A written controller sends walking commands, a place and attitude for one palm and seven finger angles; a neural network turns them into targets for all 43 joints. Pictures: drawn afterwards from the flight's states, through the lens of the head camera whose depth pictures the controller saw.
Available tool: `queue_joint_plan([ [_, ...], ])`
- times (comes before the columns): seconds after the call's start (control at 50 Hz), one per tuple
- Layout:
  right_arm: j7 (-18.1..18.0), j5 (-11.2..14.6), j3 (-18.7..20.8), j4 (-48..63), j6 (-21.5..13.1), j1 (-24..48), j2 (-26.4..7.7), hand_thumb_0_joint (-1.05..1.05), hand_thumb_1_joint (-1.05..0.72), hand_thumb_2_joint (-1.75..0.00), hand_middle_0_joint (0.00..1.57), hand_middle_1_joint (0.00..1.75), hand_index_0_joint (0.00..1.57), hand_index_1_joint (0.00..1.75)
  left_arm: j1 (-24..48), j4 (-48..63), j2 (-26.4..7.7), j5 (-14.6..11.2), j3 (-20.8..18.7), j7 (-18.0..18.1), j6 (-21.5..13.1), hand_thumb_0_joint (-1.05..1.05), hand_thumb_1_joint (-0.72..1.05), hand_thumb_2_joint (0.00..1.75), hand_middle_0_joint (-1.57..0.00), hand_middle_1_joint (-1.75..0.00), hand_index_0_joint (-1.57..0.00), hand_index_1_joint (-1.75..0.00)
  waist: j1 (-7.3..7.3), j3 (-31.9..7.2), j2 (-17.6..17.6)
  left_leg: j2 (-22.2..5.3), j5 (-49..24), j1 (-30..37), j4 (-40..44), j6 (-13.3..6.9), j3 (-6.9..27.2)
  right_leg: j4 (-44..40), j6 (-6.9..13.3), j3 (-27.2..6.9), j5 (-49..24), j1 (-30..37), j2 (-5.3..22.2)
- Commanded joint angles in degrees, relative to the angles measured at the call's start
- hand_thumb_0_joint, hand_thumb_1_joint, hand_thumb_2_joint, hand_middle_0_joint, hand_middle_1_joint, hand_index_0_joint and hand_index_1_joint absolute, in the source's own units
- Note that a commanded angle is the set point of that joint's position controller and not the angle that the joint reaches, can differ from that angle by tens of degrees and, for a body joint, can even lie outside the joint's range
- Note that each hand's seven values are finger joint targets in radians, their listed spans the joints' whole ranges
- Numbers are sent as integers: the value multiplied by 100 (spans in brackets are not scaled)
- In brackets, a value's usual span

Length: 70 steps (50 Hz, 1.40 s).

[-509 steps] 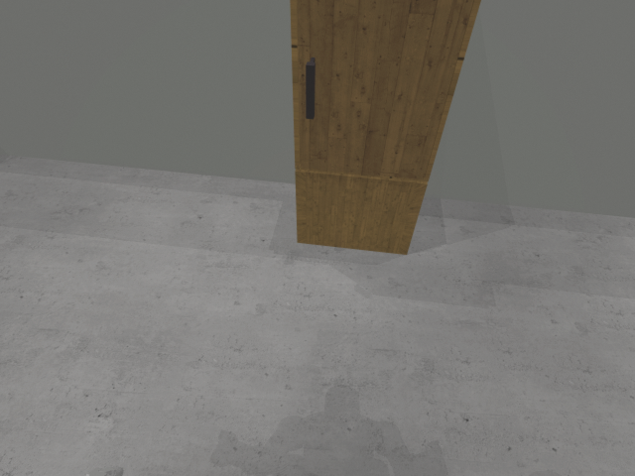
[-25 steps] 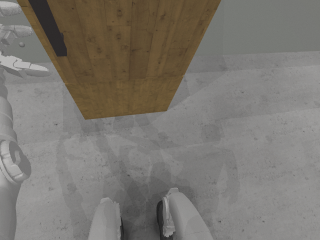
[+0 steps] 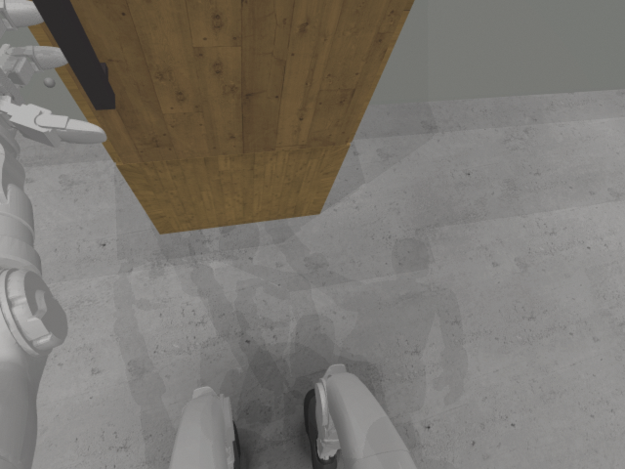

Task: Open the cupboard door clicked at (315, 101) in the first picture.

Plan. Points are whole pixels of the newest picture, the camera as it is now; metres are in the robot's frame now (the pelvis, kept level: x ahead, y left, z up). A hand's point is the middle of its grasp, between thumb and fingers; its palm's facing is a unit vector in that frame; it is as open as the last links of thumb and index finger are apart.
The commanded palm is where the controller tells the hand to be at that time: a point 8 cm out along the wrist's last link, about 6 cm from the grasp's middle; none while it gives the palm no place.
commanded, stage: slide the fingers in behind the handle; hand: left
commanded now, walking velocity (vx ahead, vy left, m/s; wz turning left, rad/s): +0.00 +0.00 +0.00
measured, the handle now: (79, 37) +0.60 +0.20 +0.07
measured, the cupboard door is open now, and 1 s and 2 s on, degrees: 0 0 0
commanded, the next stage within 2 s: close the thumb around the handle in 1.26 s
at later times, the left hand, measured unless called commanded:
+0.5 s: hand (86, 80) +0.55 +0.19 +0.06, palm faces +0.08 -1.00 -0.02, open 14.0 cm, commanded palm +0.53 +0.23 +0.06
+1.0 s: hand (109, 80) +0.56 +0.17 +0.06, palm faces +0.08 -1.00 -0.02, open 14.0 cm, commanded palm +0.53 +0.21 +0.06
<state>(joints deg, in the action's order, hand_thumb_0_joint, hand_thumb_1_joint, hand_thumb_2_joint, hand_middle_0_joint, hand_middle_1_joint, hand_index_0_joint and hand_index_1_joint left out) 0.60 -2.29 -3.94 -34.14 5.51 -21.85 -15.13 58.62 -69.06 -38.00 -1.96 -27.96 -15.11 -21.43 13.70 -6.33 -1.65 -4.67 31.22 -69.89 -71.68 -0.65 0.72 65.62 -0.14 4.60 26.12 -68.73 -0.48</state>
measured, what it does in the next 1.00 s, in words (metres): stands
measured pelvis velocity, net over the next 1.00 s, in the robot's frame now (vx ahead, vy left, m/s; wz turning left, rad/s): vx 0.01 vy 0.00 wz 0.01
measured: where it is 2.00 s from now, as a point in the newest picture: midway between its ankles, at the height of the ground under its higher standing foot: (276, 462)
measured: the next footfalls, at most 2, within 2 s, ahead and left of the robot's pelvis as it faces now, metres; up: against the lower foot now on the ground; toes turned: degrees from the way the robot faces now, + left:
none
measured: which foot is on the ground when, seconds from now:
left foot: down 0.00-1.00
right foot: down 0.00-1.00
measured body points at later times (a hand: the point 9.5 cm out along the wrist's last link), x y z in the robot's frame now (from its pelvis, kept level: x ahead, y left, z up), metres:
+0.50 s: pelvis +0.00 +0.00 +0.00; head +0.18 +0.02 +0.41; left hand +0.54 +0.25 +0.06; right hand +0.00 -0.26 -0.10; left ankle +0.01 +0.11 -0.63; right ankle +0.04 -0.13 -0.63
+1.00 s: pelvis +0.01 +0.00 +0.00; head +0.18 +0.02 +0.42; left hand +0.55 +0.22 +0.06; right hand -0.01 -0.26 -0.10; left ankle +0.01 +0.11 -0.63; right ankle +0.04 -0.13 -0.63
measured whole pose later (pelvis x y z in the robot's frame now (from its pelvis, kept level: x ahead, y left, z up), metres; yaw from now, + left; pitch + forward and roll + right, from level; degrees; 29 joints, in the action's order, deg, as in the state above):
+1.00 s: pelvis +0.01 +0.00 +0.00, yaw +1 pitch +29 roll -4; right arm 2.3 -3.4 -2.8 -34.8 5.3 -21.9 -14.2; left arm 58.7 -69.3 -29.5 -0.4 -23.7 -6.0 -24.6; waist 13.4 -7.2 -2.0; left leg -4.3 31.5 -68.3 -70.9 -0.3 0.3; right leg 66.1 0.1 4.0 27.0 -67.8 -0.2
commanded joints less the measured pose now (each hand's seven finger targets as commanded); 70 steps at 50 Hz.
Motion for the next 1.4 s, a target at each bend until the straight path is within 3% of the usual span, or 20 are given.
queue_joint_plan([
  [0.0,-32,-8,461,131,-42,-1222,-1143,0,-90,-90,20,30,20,30,2227,1381,-1504,-96,-197,74,-508,0,-50,30,-30,-120,-30,-120,-119,-3480,-1271,194,-2979,2830,709,-77,352,-585,124,-189,-1908,1629,-227],
  [0.16,-37,9,473,74,-44,-1162,-1112,0,-90,-90,20,30,20,30,2455,1175,-945,-105,195,228,-447,0,-50,30,-30,-120,-30,-120,42,-2962,-1070,207,-2488,2678,806,-81,349,-707,97,-163,-1482,1338,-218],
  [0.24,-15,-39,498,51,-75,-1193,-1099,0,-90,-90,20,30,20,30,2515,1237,-853,-57,186,384,-594,0,-50,30,-30,-120,-30,-120,22,-3249,-1150,222,-2703,2862,747,-69,359,-650,107,-169,-1605,1323,-205],
  [0.28,4,-38,477,52,-71,-1177,-1084,0,-90,-90,20,30,20,30,2482,1012,-761,-20,266,428,-544,0,-50,30,-30,-120,-30,-120,57,-3006,-1015,239,-2530,2586,747,-86,314,-670,95,-184,-1580,1393,-204],
  [0.38,10,-47,465,160,-53,-1164,-1071,0,-90,-90,20,30,20,30,2426,1221,-1110,44,7,501,-578,0,-50,30,-30,-120,-30,-120,-75,-3377,-1065,263,-2675,2475,699,-99,237,-588,98,-251,-1922,1817,-197],
  [0.42,24,-41,484,160,-41,-1163,-1054,0,-90,-90,20,30,20,30,2450,1333,-870,25,169,496,-629,0,-50,30,-30,-120,-30,-120,-29,-3443,-1103,254,-2852,2651,693,-79,260,-563,101,-238,-2034,1734,-200],
  [0.6,21,-45,502,65,-80,-1202,-1038,0,-90,-90,20,30,20,30,2661,1243,-631,-32,288,550,-617,0,-50,30,-30,-120,-30,-120,80,-3274,-977,268,-2595,2497,662,-112,246,-607,89,-255,-1904,1675,-213],
  [0.68,32,-58,504,62,-77,-1223,-1049,0,-90,-90,20,30,20,30,2594,1261,-712,11,239,602,-614,0,-50,30,-30,-120,-30,-120,3,-3387,-1050,273,-2666,2528,698,-85,252,-590,99,-238,-1939,1766,-201],
  [0.74,72,-68,524,16,-71,-1241,-1025,0,-90,-90,20,30,20,30,2550,1107,-279,20,519,663,-605,0,-50,30,-30,-120,-30,-120,61,-3237,-1127,259,-2771,2756,711,-50,306,-606,112,-177,-1850,1444,-208],
  [0.8,74,-87,529,30,-73,-1264,-1028,0,-90,-90,20,30,20,30,2762,1160,-268,23,490,785,-601,0,-50,30,-30,-120,-30,-120,118,-3228,-948,275,-2649,2597,699,-88,296,-602,107,-200,-1859,1535,-213],
  [0.86,95,-118,532,41,-76,-1279,-1023,0,-90,-90,20,30,20,30,2702,1319,-538,92,259,908,-695,0,-50,30,-30,-120,-30,-120,-20,-3495,-1058,285,-2813,2670,683,-63,273,-557,111,-214,-2016,1723,-200],
  [0.9,109,-113,533,48,-69,-1272,-1008,0,-90,-90,20,30,20,30,2615,1240,-434,150,374,923,-735,0,-50,30,-30,-120,-30,-120,44,-3392,-974,287,-2846,2639,685,-79,262,-569,110,-231,-2088,1725,-208],
  [1.04,87,-72,531,91,-60,-1210,-1024,0,-90,-90,20,30,20,30,2370,1151,-566,75,231,845,-741,0,-50,30,-30,-120,-30,-120,-72,-3357,-954,299,-2678,2558,750,-64,215,-619,105,-244,-2005,1865,-208],
  [1.08,89,-65,531,88,-73,-1185,-1005,0,-90,-90,20,30,20,30,2448,1166,-337,32,401,813,-723,0,-50,30,-30,-120,-30,-120,8,-3176,-839,308,-2512,2439,761,-89,183,-677,82,-257,-1939,1857,-210],
  [1.12,78,-72,536,73,-84,-1204,-1019,0,-90,-90,20,30,20,30,2527,1254,-422,4,332,807,-770,0,-50,30,-30,-120,-30,-120,-17,-3313,-996,305,-2593,2568,761,-76,201,-652,93,-255,-1961,1825,-201],
  [1.18,59,-53,517,64,-86,-1193,-1019,0,-90,-90,20,30,20,30,2408,1007,-448,10,322,781,-710,0,-50,30,-30,-120,-30,-120,15,-3062,-651,320,-2350,2217,761,-109,162,-693,70,-284,-1883,1937,-209],
  [1.24,51,-57,517,62,-102,-1182,-1033,0,-90,-90,20,30,20,30,2475,1048,-553,33,270,755,-745,0,-50,30,-30,-120,-30,-120,-23,-3169,-863,315,-2356,2328,741,-95,194,-655,93,-269,-1778,1801,-204],
  [1.34,42,-75,517,9,-134,-1178,-1053,0,-90,-90,20,30,20,30,2799,1101,-416,2,421,723,-767,0,-50,30,-30,-120,-30,-120,95,-3187,-999,289,-2381,2556,709,-80,284,-626,102,-217,-1612,1474,-202],
  [1.36,33,-77,525,23,-127,-1189,-1074,0,-90,-90,20,30,20,30,2698,1123,-604,8,274,727,-778,0,-44,32,-30,-121,-30,-121,8,-3309,-1023,290,-2434,2570,704,-71,283,-609,113,-229,-1637,1561,-200],
  [1.38,40,-74,513,32,-132,-1161,-1048,0,-90,-90,20,30,20,30,2741,1167,-446,-3,415,715,-770,0,-39,35,-31,-121,-31,-121,49,-3343,-1093,303,-2472,2566,693,-76,258,-602,105,-239,-1714,1582,-199],
])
